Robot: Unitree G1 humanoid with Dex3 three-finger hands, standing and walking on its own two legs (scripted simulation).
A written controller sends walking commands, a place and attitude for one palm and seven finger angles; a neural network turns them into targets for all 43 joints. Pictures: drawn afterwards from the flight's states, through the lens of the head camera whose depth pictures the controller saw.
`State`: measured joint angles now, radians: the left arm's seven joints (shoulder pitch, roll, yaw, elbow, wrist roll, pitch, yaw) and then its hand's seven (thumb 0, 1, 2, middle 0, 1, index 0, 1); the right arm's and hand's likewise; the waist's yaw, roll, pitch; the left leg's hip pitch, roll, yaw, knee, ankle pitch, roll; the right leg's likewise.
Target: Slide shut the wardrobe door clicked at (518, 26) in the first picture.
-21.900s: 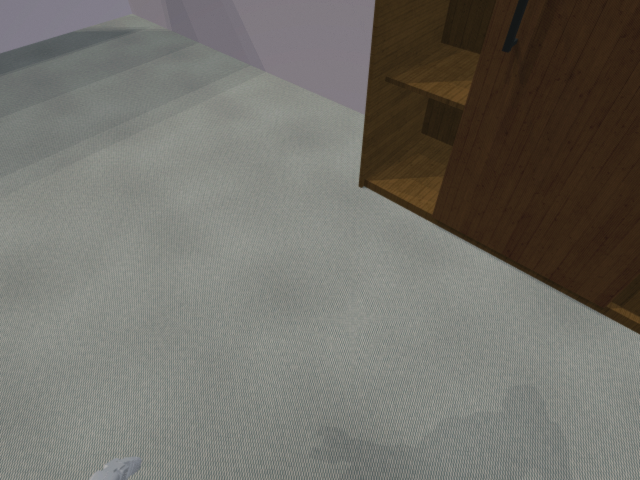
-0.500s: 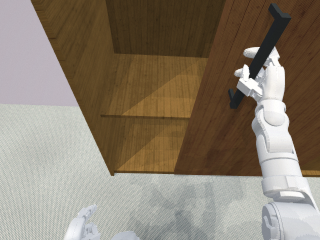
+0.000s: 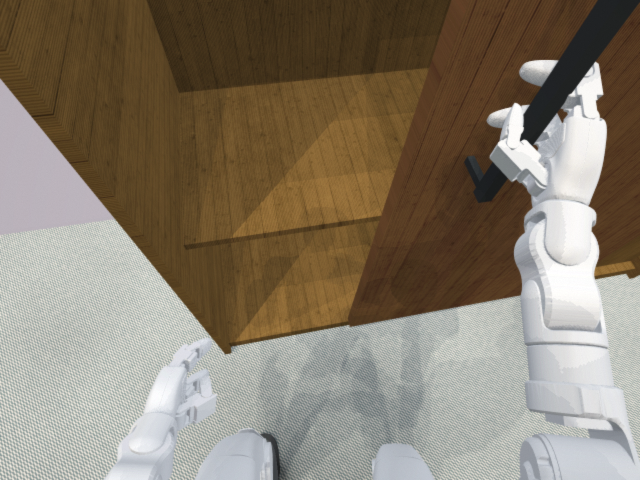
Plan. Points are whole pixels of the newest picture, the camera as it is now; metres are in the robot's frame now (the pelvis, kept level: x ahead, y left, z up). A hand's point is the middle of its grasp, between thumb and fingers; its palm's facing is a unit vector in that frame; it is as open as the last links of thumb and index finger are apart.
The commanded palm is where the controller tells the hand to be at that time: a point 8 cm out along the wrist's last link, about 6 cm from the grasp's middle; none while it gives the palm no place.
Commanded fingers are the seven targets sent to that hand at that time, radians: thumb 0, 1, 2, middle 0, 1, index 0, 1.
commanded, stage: step sideways, sliding the door along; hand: right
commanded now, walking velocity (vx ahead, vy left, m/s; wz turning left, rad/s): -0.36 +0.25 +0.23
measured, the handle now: (524, 107) +0.46 -0.22 +0.17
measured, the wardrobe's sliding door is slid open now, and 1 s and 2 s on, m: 0.36 0.22 0.00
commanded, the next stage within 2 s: none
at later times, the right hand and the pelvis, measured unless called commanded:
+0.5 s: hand (439, 149) +0.40 -0.12 +0.17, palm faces +0.31 +0.95 -0.01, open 6.4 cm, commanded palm +0.36 -0.10 +0.17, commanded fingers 0.00 -0.90 -0.90 0.45 1.40 0.45 1.40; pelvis +0.05 +0.06 +0.01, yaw +1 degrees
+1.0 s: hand (358, 163) +0.39 -0.04 +0.16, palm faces +0.30 +0.95 -0.03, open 6.7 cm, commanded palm +0.34 -0.01 +0.17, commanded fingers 0.00 -0.90 -0.90 0.45 1.40 0.45 1.40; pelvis +0.04 +0.14 +0.00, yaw +2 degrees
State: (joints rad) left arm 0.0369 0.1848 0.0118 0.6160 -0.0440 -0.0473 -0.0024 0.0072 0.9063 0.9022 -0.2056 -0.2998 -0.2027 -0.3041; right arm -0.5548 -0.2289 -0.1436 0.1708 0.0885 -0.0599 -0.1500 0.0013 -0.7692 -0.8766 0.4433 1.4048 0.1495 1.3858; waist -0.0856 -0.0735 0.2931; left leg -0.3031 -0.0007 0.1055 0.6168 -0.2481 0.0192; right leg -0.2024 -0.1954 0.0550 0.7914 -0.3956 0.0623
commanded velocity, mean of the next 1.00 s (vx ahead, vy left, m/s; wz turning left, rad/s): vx -0.32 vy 0.23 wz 0.22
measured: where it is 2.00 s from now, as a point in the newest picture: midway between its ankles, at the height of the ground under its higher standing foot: outside the picture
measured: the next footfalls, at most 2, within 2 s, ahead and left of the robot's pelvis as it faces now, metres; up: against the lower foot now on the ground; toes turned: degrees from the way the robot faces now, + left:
right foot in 0.36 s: +0.04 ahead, -0.04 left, +0.00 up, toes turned -5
left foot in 0.94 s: +0.09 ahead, +0.24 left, +0.00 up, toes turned +8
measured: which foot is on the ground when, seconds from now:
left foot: down 0.00-0.74, up 0.76-0.92, down 0.94-1.00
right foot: down 0.00-0.22, up 0.24-0.34, down 0.36-1.00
